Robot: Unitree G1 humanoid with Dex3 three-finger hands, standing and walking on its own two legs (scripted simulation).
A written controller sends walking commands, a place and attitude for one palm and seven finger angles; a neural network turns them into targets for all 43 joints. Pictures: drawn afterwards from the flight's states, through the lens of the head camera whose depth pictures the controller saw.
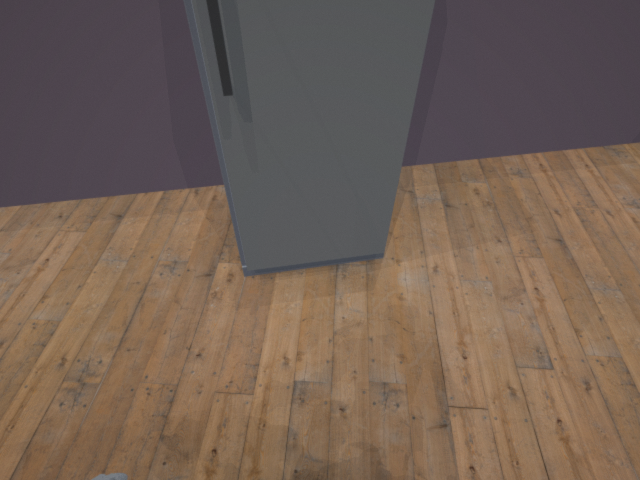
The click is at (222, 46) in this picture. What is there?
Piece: fridge door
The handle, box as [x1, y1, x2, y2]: [206, 0, 232, 95]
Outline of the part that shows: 206,0 223,94 230,95 232,94 217,0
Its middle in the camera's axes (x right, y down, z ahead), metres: -0.22 -0.49 +0.77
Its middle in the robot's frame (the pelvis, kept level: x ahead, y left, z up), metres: +0.92 +0.27 +0.25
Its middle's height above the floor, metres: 1.02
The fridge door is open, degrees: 0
